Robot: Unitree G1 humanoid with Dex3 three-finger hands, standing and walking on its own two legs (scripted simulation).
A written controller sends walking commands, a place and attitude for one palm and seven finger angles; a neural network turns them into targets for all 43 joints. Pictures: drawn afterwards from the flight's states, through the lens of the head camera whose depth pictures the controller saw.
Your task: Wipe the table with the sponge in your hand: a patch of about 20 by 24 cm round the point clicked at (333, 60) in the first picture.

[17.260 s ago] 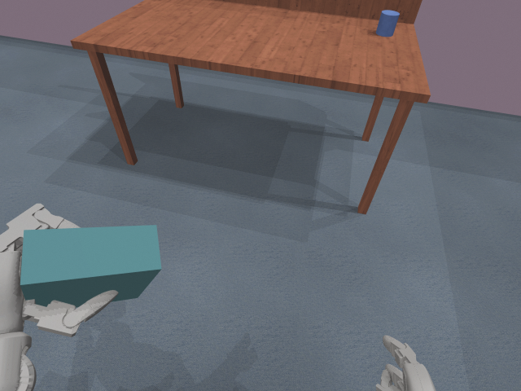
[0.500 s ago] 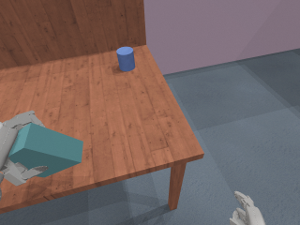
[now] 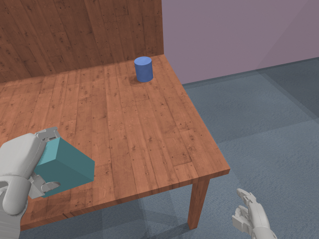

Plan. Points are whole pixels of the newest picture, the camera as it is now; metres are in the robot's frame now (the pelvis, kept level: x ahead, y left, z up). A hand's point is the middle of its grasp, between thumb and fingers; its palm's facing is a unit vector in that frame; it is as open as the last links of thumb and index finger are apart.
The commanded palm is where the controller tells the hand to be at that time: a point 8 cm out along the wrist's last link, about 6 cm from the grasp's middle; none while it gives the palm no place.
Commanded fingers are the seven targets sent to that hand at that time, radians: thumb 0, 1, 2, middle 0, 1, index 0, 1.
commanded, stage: turn the palm down, sponge in hand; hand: left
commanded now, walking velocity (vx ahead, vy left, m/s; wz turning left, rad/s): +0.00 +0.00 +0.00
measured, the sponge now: (58, 173) +0.22 +0.28 +0.09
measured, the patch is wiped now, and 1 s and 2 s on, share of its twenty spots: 0.00 0.00 0.00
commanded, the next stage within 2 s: move the sponge above the wiping area in 0.84 s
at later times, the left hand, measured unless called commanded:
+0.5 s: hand (43, 167) +0.21 +0.29 +0.12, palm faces +0.03 -0.06 -1.00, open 9.6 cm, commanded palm +0.18 +0.28 +0.19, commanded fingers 0.00 0.10 1.30 -1.20 -1.60 -1.20 -1.60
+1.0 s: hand (53, 165) +0.22 +0.27 +0.12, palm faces +0.03 -0.07 -1.00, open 9.6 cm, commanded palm +0.19 +0.26 +0.19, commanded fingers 0.00 0.10 1.30 -1.20 -1.60 -1.20 -1.60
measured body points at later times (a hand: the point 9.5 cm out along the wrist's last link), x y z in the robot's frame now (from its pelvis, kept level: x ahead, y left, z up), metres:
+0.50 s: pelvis -0.01 +0.00 +0.01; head -0.01 -0.04 +0.46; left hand +0.20 +0.29 +0.18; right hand +0.25 -0.18 -0.07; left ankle +0.03 +0.11 -0.73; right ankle -0.02 -0.12 -0.73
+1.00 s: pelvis -0.01 -0.02 +0.01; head -0.02 -0.06 +0.46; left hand +0.21 +0.27 +0.18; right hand +0.24 -0.22 -0.07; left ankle +0.03 +0.11 -0.73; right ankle -0.02 -0.12 -0.73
